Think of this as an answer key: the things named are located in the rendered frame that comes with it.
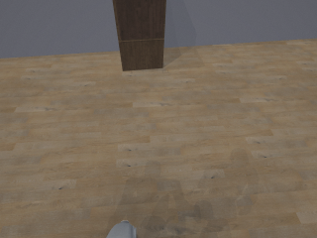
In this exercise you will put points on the robot left thigh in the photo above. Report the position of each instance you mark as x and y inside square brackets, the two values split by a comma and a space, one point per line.
[123, 230]

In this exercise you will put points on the cupboard door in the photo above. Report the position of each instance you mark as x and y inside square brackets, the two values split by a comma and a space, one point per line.
[140, 19]

